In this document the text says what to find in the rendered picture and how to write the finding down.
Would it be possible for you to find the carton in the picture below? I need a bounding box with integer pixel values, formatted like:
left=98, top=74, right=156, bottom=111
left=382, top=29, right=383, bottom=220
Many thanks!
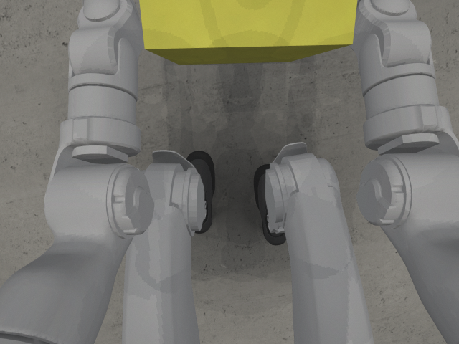
left=139, top=0, right=357, bottom=65

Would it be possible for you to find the left robot forearm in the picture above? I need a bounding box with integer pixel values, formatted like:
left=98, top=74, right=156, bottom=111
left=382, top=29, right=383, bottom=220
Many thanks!
left=44, top=0, right=144, bottom=223

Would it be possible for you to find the robot right foot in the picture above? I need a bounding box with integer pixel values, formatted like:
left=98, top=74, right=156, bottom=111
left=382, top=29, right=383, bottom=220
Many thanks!
left=254, top=164, right=286, bottom=245

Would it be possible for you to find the left robot upper arm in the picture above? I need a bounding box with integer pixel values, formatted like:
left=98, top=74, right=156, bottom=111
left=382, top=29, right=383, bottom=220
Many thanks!
left=0, top=163, right=154, bottom=344

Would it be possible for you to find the right robot forearm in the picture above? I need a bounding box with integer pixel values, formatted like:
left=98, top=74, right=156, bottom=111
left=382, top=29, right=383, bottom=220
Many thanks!
left=349, top=0, right=459, bottom=157

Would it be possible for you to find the left robot thigh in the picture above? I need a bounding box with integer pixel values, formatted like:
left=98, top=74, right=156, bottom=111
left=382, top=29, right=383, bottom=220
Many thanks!
left=122, top=163, right=204, bottom=344

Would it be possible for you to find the right robot upper arm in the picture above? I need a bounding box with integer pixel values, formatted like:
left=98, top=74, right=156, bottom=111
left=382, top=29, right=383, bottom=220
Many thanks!
left=356, top=153, right=459, bottom=344

